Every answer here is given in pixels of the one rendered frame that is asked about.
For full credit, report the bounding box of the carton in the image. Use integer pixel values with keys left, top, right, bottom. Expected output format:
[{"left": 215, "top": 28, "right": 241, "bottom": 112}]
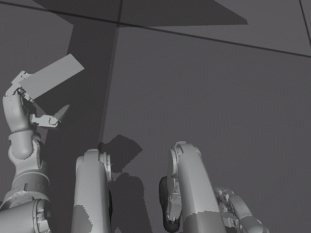
[{"left": 18, "top": 54, "right": 96, "bottom": 130}]

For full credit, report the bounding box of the right robot foot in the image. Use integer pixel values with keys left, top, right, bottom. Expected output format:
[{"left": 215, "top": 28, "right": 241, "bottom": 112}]
[{"left": 159, "top": 176, "right": 180, "bottom": 233}]

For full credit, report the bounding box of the left robot arm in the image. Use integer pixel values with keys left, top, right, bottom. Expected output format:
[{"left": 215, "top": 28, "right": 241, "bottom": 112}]
[{"left": 0, "top": 130, "right": 58, "bottom": 233}]

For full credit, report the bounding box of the right robot arm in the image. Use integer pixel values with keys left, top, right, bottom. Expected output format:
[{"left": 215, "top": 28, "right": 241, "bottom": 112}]
[{"left": 239, "top": 216, "right": 270, "bottom": 233}]

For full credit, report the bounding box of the right robot hand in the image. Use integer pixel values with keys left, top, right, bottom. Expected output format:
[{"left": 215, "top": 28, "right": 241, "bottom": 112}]
[{"left": 214, "top": 186, "right": 253, "bottom": 229}]

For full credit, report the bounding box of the left robot hand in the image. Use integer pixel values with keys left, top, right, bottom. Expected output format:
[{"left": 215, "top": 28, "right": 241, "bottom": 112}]
[{"left": 2, "top": 71, "right": 71, "bottom": 133}]

